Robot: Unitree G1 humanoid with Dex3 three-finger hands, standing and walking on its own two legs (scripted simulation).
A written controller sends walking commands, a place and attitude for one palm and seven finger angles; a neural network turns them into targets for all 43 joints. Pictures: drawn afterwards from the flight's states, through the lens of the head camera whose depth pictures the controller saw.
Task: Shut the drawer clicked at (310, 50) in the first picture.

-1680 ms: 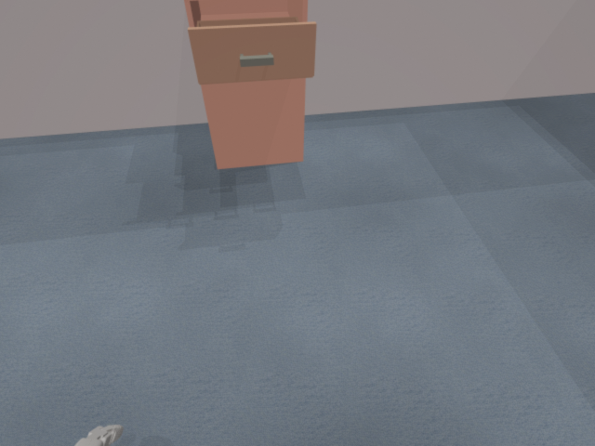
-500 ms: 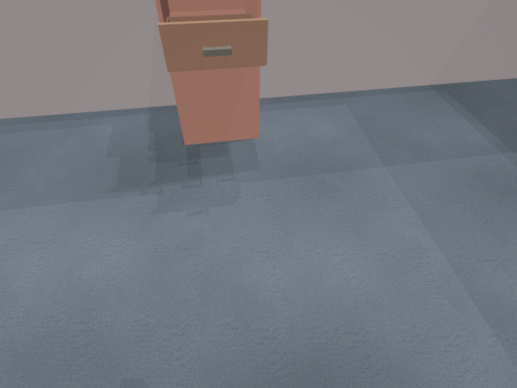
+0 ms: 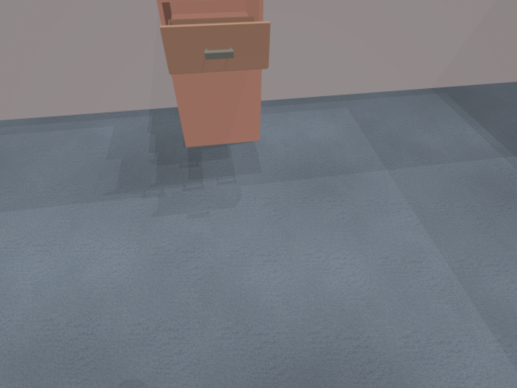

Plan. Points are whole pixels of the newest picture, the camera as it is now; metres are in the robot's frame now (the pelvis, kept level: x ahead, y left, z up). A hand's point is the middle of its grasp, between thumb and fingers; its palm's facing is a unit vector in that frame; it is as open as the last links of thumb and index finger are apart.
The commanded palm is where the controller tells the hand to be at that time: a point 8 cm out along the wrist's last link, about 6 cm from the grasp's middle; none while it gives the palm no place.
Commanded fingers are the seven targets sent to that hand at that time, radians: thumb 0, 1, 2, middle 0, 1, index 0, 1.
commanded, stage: walk to a spot facing it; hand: left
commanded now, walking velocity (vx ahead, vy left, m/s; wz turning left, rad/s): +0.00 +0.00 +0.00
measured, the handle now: (218, 52) +1.29 +0.24 -0.06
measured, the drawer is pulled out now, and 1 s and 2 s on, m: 0.29 0.29 0.29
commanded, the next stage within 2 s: turn to face it in 1.68 s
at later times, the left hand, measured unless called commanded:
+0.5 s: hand out of the picture +0.07 +0.18 -0.20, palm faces -0.10 -0.98 -0.17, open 7.4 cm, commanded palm none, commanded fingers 0.00 0.90 0.90 -0.20 -0.30 -0.20 -0.30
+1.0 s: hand (210, 337) +0.25 +0.12 -0.19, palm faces -0.01 -0.99 -0.13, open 7.4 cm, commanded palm none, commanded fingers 0.00 0.90 0.90 -0.20 -0.30 -0.20 -0.30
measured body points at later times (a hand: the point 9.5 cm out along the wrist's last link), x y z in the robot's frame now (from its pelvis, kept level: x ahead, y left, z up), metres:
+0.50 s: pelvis +0.09 -0.01 -0.03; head +0.11 -0.01 +0.42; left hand +0.07 +0.23 -0.18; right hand +0.02 -0.23 -0.18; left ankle -0.01 +0.13 -0.75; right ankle +0.03 -0.10 -0.72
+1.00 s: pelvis +0.30 -0.04 -0.02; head +0.32 -0.03 +0.43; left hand +0.26 +0.17 -0.18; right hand +0.40 -0.27 -0.15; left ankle +0.46 +0.06 -0.72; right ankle +0.15 -0.12 -0.75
